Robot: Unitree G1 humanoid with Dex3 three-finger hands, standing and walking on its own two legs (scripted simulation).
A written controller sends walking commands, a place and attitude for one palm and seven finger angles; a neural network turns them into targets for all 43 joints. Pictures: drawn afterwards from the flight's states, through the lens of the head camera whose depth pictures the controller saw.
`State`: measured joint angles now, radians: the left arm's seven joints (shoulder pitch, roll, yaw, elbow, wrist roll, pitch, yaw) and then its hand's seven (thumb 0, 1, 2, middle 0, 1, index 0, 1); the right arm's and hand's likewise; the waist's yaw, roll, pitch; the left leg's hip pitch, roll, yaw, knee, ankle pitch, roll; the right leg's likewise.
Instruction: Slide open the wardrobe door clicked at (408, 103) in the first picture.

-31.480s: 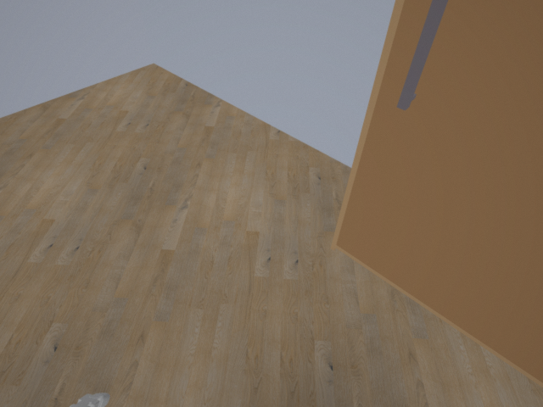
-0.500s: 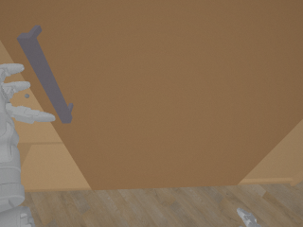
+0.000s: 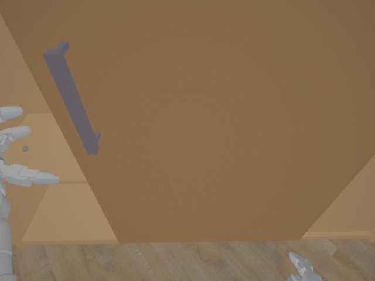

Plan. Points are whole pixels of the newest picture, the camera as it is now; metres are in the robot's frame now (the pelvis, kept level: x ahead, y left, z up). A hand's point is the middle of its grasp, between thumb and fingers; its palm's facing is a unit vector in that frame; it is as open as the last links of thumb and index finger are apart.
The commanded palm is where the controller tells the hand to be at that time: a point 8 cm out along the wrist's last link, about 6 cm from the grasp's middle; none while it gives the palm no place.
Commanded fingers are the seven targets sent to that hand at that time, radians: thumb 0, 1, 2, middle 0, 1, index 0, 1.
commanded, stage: slip the hand off the handle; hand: left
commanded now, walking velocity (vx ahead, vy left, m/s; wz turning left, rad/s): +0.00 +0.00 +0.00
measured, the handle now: (80, 104) +0.42 +0.29 +0.18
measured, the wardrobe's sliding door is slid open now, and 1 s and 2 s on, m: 0.50 0.50 0.50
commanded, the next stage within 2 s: draw the hand back to the body in 0.26 s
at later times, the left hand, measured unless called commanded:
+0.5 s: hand (22, 173) +0.23 +0.31 +0.18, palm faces +0.30 -0.95 -0.06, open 14.7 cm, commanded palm +0.18 +0.35 +0.17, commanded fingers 0.00 -0.55 0.20 -0.25 -1.15 -0.25 -1.15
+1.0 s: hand (3, 201) +0.17 +0.30 +0.18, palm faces +0.42 -0.88 -0.23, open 14.2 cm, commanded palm +0.13 +0.33 +0.18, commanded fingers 0.00 -0.12 0.41 -0.23 -0.89 -0.23 -0.89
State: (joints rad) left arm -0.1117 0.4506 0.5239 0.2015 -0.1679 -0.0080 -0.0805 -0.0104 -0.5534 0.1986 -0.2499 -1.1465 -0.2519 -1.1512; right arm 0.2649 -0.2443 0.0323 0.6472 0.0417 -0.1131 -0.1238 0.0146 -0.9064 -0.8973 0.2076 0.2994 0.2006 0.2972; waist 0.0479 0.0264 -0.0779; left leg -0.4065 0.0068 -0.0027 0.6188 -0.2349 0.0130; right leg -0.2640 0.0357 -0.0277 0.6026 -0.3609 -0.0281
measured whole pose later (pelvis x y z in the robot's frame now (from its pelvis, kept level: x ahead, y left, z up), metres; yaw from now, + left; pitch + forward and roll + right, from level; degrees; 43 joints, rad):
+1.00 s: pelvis -0.03 +0.00 +0.01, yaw +2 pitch -5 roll -2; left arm 0.24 0.40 0.41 -0.26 -0.22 0.06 -0.08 -0.01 -0.42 0.26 -0.25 -1.07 -0.25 -1.07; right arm 0.19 -0.24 0.07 0.65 0.02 -0.27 -0.12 0.02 -0.90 -0.90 0.21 0.30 0.20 0.30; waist 0.08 0.05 -0.02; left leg -0.28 -0.01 -0.04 0.53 -0.17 0.01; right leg -0.11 0.03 -0.06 0.49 -0.28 -0.02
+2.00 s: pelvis +0.02 +0.00 +0.02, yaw +0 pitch -5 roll +0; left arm 0.44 0.35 0.32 -0.40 -0.08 -0.05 0.09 0.02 0.88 0.90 -0.20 -0.30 -0.21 -0.31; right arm 0.19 -0.21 0.03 0.65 -0.01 -0.08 -0.08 0.02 -0.91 -0.90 0.21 0.30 0.20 0.30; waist 0.08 0.04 0.00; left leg -0.13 -0.02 0.00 0.40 -0.17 0.02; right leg 0.02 0.02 -0.01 0.35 -0.28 -0.02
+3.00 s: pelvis -0.13 +0.07 -0.01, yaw +6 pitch -4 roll -7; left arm 0.45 0.42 0.39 -0.51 -0.03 -0.22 0.14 0.02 0.88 0.90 -0.21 -0.30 -0.21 -0.30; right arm 0.20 -0.22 0.00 0.62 0.00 -0.08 -0.10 0.02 -0.91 -0.90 0.21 0.30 0.20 0.30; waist 0.04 0.03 0.02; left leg -0.48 -0.01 -0.02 0.55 -0.11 0.07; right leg -0.23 0.09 0.01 0.58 -0.32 0.02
